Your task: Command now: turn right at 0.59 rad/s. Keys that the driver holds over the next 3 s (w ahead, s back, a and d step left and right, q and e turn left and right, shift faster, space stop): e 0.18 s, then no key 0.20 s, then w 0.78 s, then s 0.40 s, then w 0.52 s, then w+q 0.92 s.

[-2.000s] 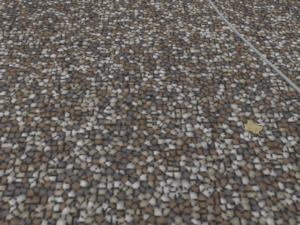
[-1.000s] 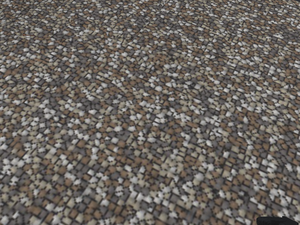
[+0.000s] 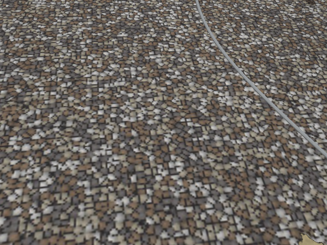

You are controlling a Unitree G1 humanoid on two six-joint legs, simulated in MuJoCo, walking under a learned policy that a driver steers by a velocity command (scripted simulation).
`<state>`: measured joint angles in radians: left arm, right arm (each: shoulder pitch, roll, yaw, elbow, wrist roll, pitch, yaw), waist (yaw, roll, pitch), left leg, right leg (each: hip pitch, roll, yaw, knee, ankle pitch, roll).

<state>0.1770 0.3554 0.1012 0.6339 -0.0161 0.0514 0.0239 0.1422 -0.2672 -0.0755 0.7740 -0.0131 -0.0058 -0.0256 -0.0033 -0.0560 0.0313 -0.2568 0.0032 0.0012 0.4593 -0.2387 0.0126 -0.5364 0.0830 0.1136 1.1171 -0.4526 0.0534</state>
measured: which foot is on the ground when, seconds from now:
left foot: down 0.00-0.28, up 0.30-0.78, down 0.80-1.00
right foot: up 0.00-0.26, down 0.28-0.80, up 0.82-1.00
